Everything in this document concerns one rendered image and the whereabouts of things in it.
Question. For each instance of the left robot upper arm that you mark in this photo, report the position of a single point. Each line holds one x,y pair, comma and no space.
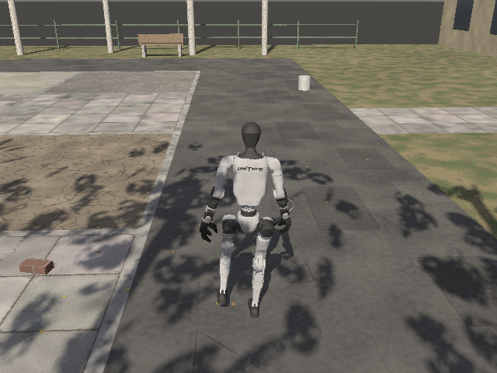
222,174

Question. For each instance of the right robot forearm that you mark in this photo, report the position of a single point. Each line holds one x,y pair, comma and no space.
283,206

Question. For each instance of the robot right hand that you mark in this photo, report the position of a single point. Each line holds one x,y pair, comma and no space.
281,222

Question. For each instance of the left robot forearm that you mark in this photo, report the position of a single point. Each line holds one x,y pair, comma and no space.
211,208

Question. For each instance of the right robot shin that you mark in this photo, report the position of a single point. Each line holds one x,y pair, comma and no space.
257,283

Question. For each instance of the robot left hand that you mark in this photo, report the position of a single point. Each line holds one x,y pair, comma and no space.
205,232

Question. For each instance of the right robot upper arm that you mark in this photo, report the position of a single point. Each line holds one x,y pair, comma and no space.
277,176

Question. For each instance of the humanoid robot torso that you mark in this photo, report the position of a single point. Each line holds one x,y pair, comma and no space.
249,187

